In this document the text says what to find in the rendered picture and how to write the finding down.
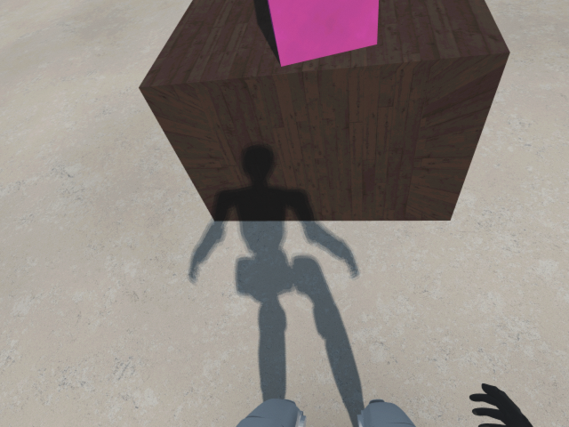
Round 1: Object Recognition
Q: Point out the right robot hand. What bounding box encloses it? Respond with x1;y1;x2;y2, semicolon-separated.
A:
469;383;533;427

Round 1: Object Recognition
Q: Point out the robot right thigh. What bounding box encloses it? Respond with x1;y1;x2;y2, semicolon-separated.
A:
357;402;416;427

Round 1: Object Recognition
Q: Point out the robot left thigh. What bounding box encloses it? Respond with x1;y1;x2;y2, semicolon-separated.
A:
236;399;307;427

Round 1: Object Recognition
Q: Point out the pedestal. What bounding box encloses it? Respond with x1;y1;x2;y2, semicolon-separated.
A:
139;0;510;222

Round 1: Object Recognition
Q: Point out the carton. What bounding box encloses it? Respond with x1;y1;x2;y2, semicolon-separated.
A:
268;0;379;67

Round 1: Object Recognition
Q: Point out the robot thigh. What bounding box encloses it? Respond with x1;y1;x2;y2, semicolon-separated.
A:
357;402;416;427
236;399;307;427

